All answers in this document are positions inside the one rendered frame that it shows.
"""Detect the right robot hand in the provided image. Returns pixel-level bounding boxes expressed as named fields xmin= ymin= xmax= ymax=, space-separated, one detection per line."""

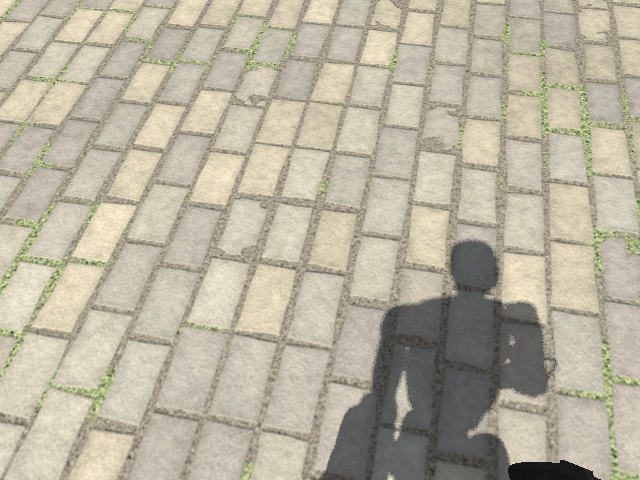
xmin=508 ymin=460 xmax=601 ymax=480

